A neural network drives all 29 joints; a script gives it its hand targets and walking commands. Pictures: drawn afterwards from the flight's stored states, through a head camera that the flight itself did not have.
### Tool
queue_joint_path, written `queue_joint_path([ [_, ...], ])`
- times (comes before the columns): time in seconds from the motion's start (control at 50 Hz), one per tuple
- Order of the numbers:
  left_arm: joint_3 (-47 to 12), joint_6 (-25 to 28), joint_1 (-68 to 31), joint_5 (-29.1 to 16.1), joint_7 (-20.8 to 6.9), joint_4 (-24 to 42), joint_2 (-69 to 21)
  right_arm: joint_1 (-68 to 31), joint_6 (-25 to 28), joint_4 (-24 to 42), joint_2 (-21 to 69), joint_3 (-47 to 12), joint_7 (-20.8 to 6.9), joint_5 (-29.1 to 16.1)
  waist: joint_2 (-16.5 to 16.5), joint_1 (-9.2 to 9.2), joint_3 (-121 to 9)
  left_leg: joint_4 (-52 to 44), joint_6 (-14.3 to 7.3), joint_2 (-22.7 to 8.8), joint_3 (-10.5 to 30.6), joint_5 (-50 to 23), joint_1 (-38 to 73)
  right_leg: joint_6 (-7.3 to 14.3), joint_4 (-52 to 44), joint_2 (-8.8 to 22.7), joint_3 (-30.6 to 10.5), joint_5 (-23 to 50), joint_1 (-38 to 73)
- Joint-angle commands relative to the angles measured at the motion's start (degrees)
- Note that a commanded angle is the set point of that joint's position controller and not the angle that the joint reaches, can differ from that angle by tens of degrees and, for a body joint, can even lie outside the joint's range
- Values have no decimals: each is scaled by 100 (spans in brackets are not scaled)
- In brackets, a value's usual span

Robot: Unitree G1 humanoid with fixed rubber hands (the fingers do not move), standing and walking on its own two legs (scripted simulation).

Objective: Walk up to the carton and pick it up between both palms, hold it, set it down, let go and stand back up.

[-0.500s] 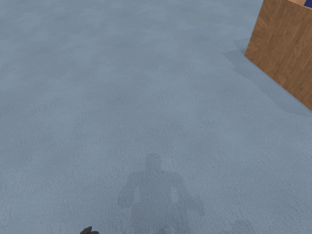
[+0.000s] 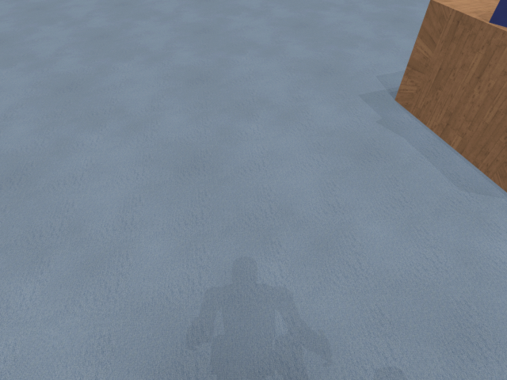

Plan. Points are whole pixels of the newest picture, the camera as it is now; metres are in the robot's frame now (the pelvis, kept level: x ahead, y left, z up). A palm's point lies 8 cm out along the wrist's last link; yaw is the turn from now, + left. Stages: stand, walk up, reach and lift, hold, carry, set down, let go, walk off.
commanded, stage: stand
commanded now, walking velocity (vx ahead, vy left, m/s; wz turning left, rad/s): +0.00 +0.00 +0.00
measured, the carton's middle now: out of the picture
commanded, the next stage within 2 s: walk up in 0.68 s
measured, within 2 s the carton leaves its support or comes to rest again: neither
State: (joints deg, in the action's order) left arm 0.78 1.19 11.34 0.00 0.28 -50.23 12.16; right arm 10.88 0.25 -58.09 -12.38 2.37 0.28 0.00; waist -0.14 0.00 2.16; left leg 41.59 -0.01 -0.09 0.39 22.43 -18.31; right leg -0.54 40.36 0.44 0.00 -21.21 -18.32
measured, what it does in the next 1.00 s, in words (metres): stands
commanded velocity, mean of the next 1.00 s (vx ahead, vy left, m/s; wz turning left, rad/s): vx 0.00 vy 0.00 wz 0.00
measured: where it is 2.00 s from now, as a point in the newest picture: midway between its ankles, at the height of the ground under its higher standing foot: (307, 369)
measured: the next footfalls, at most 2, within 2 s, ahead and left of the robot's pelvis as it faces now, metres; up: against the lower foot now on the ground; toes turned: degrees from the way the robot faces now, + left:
right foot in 1.18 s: +0.11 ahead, -0.18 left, +0.00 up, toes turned -25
left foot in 1.56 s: +0.36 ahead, -0.01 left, +0.00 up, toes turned -26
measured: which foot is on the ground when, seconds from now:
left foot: down 0.00-1.00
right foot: down 0.00-0.90, up 0.92-1.00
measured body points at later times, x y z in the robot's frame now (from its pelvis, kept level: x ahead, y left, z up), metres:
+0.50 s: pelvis +0.00 +0.02 +0.00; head +0.00 +0.04 +0.45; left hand +0.09 +0.26 -0.14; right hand +0.06 -0.24 -0.13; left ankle +0.00 +0.11 -0.72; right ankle +0.00 -0.13 -0.72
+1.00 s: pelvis +0.00 +0.02 +0.00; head +0.01 +0.03 +0.45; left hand +0.11 +0.27 -0.14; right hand +0.05 -0.25 -0.13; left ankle +0.00 +0.11 -0.72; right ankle +0.00 -0.11 -0.68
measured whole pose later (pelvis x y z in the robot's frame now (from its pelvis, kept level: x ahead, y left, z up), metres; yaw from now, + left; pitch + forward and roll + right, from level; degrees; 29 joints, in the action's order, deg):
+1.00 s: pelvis +0.00 +0.02 +0.00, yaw -8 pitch -3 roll +0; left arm 3.2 -3.3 11.6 0.0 -3.6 -53.8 14.8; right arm 10.7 4.5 -55.5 -13.3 4.1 -1.5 0.4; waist -1.5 0.3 2.9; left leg 40.7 -2.2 -1.6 -8.0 23.8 -14.5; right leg 1.4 57.3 1.9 -0.3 -20.5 -26.8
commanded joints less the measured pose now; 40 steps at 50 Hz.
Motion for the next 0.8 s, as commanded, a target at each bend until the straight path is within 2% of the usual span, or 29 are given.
queue_joint_path([
  [0.0,433,209,-408,139,138,-1,1602,-446,252,351,-1610,340,88,106,-20,28,-134,-1180,-428,-588,633,-1563,211,444,-1040,490,-632,1470,268],
  [0.06,426,186,-389,116,138,-47,1570,-482,264,300,-1640,342,89,120,97,51,-63,-1299,-443,-641,717,-1543,192,415,-1031,451,-599,1438,299],
  [0.1,418,189,-402,133,139,-80,1563,-523,271,278,-1620,342,90,114,37,61,-42,-1338,-422,-647,724,-1543,184,420,-1077,456,-590,1463,350],
  [0.22,412,170,-421,107,142,-165,1565,-499,281,194,-1655,335,94,105,140,58,-5,-1457,-417,-682,777,-1673,198,389,-1063,435,-525,1556,443],
  [0.24,404,171,-409,96,144,-177,1552,-529,277,191,-1668,344,92,108,244,63,48,-1493,-422,-701,788,-1682,187,379,-1066,420,-522,1567,428],
  [0.36,400,137,-413,97,141,-234,1549,-582,285,142,-1683,328,92,108,227,87,181,-1674,-409,-745,863,-1544,87,335,-1134,387,-490,1450,518],
  [0.4,382,125,-429,90,136,-228,1512,-602,291,164,-1701,331,97,112,357,73,231,-1737,-400,-742,873,-1467,67,330,-1142,388,-470,1432,515],
  [0.48,388,115,-408,84,119,-250,1495,-605,313,154,-1709,334,100,118,346,93,223,-1860,-418,-826,963,-1475,44,284,-1103,352,-421,1406,631],
  [0.52,387,113,-396,73,122,-266,1504,-633,319,154,-1729,336,103,124,462,92,250,-1874,-414,-817,958,-1525,45,280,-1101,352,-424,1438,622],
  [0.56,394,113,-401,76,120,-271,1509,-558,326,137,-1700,325,104,114,377,75,210,-1884,-408,-833,986,-1597,65,276,-1121,364,-426,1478,691],
  [0.78,394,89,-419,63,112,-292,1479,-631,324,175,-1750,339,112,118,489,81,312,-2007,-402,-846,995,-1574,67,240,-1127,332,-384,1434,715],
])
